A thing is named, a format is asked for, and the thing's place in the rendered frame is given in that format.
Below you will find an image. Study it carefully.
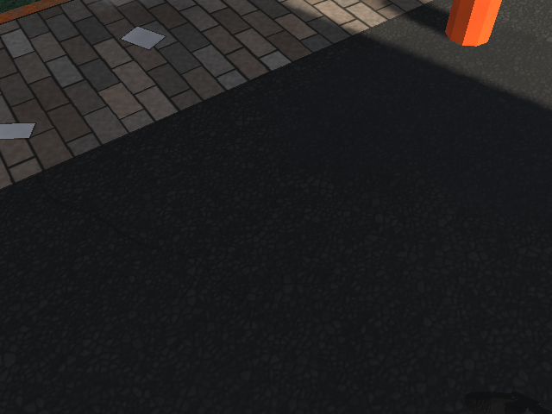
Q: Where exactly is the right robot hand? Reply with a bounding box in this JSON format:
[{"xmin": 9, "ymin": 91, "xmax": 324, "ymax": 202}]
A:
[{"xmin": 465, "ymin": 392, "xmax": 552, "ymax": 414}]

